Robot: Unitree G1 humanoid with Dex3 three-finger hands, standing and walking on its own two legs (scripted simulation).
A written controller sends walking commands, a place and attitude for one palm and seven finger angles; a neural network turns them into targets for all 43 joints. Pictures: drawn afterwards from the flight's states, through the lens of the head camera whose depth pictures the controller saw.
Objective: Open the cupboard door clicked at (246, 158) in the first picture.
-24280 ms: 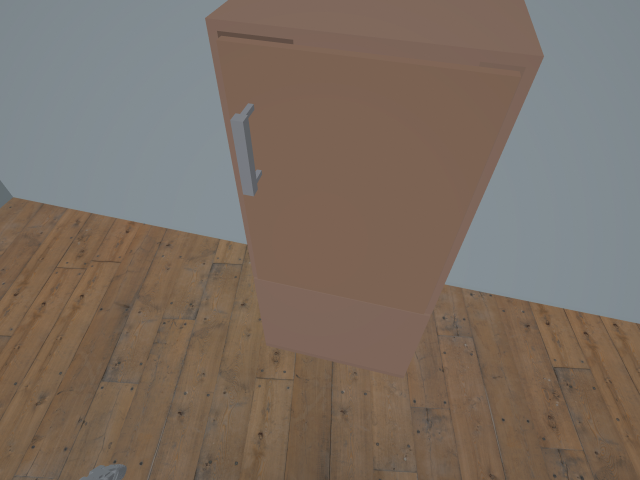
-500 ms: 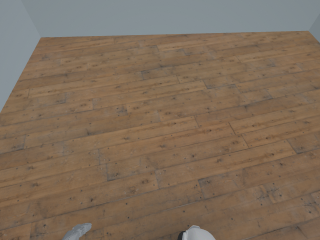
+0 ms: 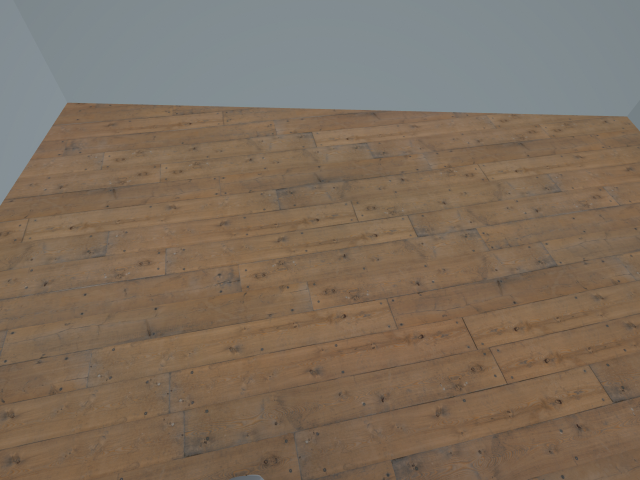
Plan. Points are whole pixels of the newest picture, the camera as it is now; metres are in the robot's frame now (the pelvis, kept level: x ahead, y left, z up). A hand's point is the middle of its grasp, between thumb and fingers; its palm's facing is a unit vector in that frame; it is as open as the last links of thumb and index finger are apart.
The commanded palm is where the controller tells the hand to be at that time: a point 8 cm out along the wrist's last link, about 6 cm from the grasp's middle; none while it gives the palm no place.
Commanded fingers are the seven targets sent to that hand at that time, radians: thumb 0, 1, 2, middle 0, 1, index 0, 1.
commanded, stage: turn to face it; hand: left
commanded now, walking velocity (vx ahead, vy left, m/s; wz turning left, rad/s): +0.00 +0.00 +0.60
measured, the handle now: out of the picture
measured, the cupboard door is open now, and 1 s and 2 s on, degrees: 38 38 38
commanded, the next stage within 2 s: none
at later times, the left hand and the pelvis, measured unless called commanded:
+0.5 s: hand out of the picture +0.06 +0.18 -0.18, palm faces +0.33 -0.91 -0.24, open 7.4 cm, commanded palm none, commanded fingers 0.00 0.90 0.90 -0.20 -0.30 -0.20 -0.30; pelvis +0.10 -0.02 -0.01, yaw +20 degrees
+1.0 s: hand out of the picture +0.13 +0.13 -0.14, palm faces +0.59 -0.77 -0.25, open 7.4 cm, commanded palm none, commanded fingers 0.00 0.90 0.90 -0.20 -0.30 -0.20 -0.30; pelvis +0.18 -0.07 +0.01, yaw +38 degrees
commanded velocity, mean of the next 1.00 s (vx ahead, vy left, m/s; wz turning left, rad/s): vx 0.00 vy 0.00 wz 0.60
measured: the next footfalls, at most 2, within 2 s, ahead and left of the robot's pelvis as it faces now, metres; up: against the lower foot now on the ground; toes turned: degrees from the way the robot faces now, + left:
right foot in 0.14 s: +0.07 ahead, -0.14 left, +0.00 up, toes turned +2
left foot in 0.48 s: +0.13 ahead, +0.10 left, +0.00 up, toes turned +27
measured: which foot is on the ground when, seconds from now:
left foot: down 0.00-0.16, up 0.18-0.46, down 0.48-0.80, up 0.82-1.00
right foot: up 0.00-0.12, down 0.14-0.46, up 0.48-0.80, down 0.82-1.00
